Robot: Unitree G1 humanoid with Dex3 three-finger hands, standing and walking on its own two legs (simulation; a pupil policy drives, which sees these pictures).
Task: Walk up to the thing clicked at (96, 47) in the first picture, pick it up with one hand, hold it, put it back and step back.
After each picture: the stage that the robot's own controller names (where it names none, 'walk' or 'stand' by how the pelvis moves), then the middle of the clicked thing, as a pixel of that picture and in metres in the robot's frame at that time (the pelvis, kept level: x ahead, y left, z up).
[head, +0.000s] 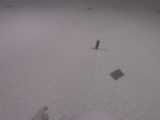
stand; (97, 44) +1.65 -0.22 -0.65
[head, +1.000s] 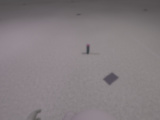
walk; (87, 49) +1.53 +0.10 -0.63
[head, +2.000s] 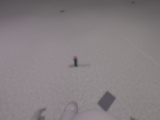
walk; (75, 61) +0.99 +0.28 -0.65
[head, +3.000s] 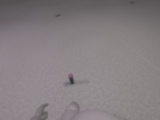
walk; (71, 79) +0.63 +0.28 -0.65
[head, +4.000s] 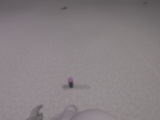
stand; (70, 83) +0.50 +0.22 -0.63
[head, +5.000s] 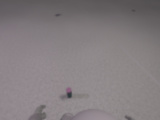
stand; (69, 93) +0.42 +0.20 -0.65
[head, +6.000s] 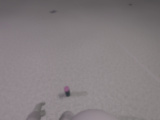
stand; (67, 91) +0.40 +0.23 -0.64
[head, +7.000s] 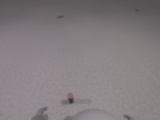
stand; (70, 98) +0.35 +0.19 -0.66
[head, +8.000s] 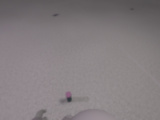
stand; (69, 97) +0.36 +0.20 -0.66
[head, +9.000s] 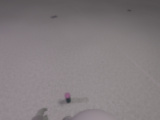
stand; (68, 98) +0.36 +0.21 -0.66
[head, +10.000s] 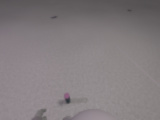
stand; (67, 98) +0.36 +0.22 -0.66
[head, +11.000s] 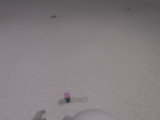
stand; (67, 98) +0.36 +0.22 -0.66
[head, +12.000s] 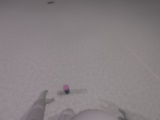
go down; (66, 89) +0.38 +0.21 -0.63
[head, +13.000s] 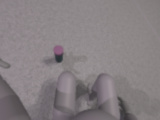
go down; (58, 55) +0.47 +0.22 -0.24
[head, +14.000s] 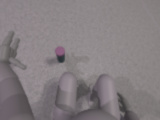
close in; (60, 56) +0.47 +0.21 -0.25
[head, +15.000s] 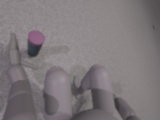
close in; (34, 46) +0.46 +0.24 -0.17
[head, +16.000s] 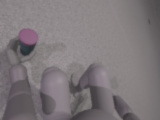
close; (27, 45) +0.45 +0.26 -0.17
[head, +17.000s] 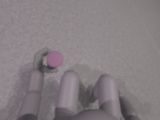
lift; (53, 62) +0.34 +0.24 -0.05
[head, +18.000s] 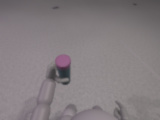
lift; (64, 72) +0.30 +0.15 +0.09
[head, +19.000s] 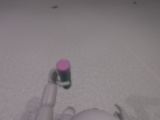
hold; (65, 76) +0.30 +0.15 +0.04
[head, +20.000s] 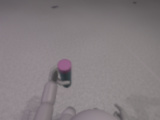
hold; (65, 75) +0.30 +0.15 +0.04
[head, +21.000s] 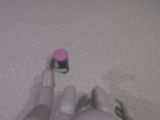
crouch; (63, 63) +0.38 +0.16 -0.02
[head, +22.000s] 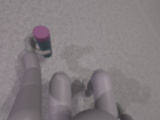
lower; (44, 45) +0.48 +0.22 -0.09
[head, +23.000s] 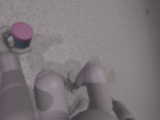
lower; (22, 41) +0.47 +0.24 -0.18
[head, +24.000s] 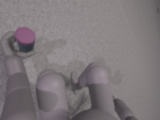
lower; (26, 45) +0.45 +0.24 -0.18
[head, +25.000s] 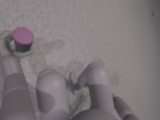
lower; (23, 45) +0.45 +0.25 -0.18
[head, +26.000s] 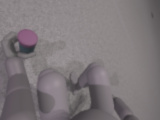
lower; (27, 47) +0.44 +0.24 -0.18
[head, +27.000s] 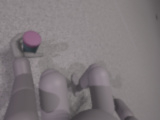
open; (30, 47) +0.45 +0.24 -0.18
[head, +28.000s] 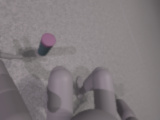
stand; (45, 47) +0.45 +0.23 -0.19
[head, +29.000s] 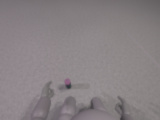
stand; (68, 84) +0.39 +0.18 -0.53
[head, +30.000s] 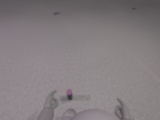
stand; (69, 95) +0.39 +0.17 -0.60
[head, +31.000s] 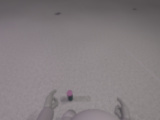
stand; (70, 96) +0.37 +0.17 -0.60
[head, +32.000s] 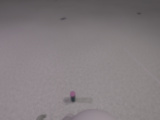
stand; (73, 97) +0.40 +0.17 -0.65
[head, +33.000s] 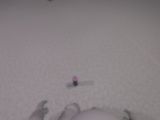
walk; (75, 81) +0.47 +0.14 -0.63
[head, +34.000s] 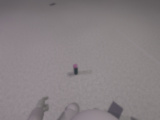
walk; (75, 69) +0.71 +0.20 -0.64
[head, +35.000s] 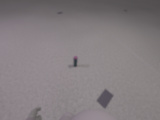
stand; (75, 61) +1.05 +0.21 -0.64
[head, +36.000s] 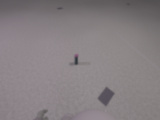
stand; (76, 59) +1.03 +0.21 -0.65
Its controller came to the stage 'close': yes
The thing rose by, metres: 0.69
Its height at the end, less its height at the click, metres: +0.00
